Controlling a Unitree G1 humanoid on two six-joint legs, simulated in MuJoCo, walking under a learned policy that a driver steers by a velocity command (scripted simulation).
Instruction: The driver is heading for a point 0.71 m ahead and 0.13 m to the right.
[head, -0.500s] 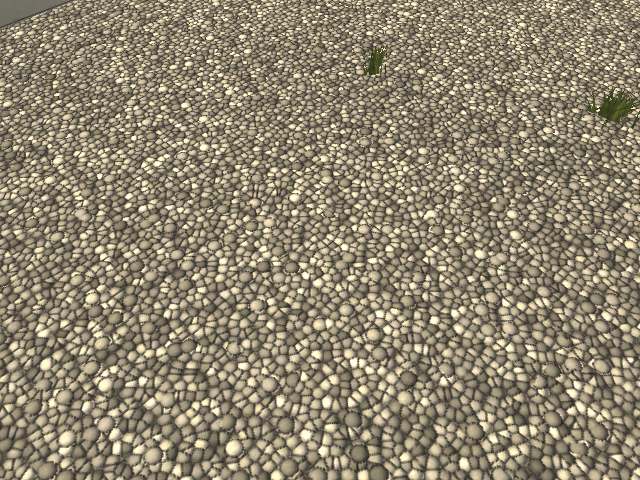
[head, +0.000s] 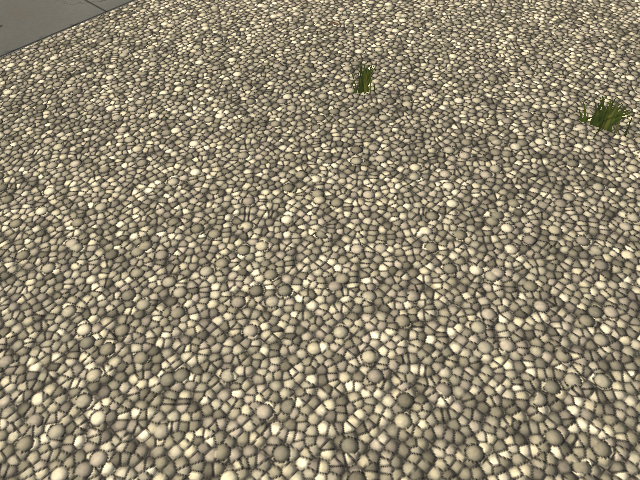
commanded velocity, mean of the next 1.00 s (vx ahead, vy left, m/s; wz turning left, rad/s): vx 0.45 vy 0.00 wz -0.16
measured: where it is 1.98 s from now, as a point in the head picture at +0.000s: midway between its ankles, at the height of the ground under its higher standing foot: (364, 402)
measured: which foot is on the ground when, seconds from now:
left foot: down 0.00-0.02, up 0.04-0.46, down 0.48-1.00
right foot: down 0.00-0.50, up 0.52-1.00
